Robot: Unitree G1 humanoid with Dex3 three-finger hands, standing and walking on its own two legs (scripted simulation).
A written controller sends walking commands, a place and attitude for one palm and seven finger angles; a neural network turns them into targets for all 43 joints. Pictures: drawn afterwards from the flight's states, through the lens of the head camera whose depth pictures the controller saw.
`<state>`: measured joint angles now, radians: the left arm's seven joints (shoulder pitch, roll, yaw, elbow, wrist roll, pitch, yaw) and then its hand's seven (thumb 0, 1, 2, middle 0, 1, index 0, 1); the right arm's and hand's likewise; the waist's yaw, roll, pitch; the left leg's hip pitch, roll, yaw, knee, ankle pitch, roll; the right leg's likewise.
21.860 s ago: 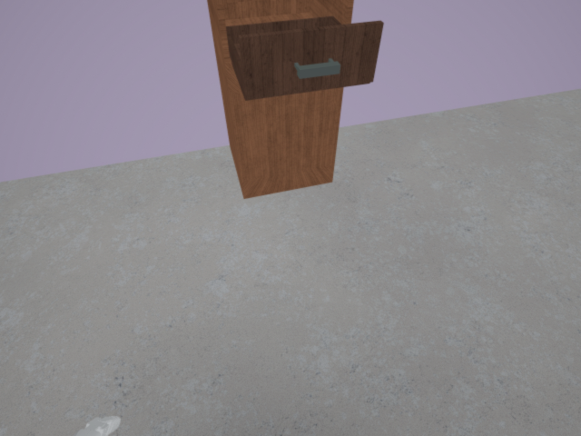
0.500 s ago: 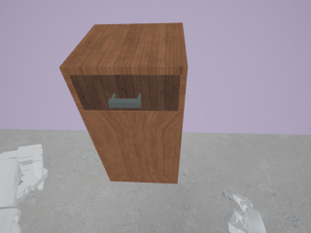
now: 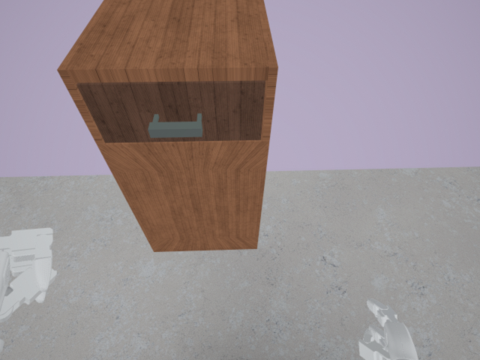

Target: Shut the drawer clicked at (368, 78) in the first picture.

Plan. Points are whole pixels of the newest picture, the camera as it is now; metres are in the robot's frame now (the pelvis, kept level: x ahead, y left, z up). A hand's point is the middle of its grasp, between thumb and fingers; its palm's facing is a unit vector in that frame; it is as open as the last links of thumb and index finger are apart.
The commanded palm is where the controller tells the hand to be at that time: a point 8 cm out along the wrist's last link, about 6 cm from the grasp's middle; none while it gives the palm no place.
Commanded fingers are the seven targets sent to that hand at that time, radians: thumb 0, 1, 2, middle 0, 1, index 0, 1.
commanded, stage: step back with the hand held close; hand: left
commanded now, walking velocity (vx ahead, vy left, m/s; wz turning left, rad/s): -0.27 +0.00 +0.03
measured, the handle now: (177, 123) +0.62 +0.19 +0.01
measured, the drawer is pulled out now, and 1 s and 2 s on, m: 0.00 0.00 0.00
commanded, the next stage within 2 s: stop stepping back and stand still in 0.74 s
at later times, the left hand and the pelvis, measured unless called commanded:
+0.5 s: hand out of the picture +0.10 +0.25 +0.16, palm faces +0.38 -0.81 -0.45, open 3.2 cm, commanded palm +0.03 +0.29 +0.17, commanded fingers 0.00 0.90 0.90 -1.40 -1.60 -1.40 -1.60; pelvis -0.09 +0.01 -0.02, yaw +1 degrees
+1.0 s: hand out of the picture +0.02 +0.25 +0.17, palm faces +0.36 -0.80 -0.47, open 3.2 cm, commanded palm -0.05 +0.29 +0.17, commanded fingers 0.00 0.90 0.90 -1.40 -1.60 -1.40 -1.60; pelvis -0.17 +0.00 -0.02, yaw +2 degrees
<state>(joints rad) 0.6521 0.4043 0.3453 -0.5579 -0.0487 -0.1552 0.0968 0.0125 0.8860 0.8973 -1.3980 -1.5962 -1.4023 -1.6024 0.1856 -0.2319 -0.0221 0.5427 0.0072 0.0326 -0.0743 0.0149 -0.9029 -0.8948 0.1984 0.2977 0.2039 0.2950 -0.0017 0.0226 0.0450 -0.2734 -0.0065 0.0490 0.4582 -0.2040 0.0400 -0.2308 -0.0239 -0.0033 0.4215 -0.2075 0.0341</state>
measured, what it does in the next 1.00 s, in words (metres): walks backwards: right foot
